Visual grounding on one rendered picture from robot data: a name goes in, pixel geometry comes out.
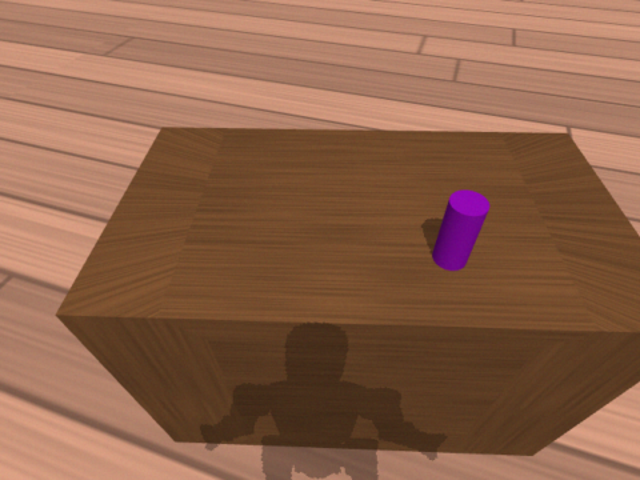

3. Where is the can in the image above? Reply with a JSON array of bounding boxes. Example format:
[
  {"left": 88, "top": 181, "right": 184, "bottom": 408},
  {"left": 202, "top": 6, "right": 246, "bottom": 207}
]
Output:
[{"left": 432, "top": 190, "right": 490, "bottom": 271}]

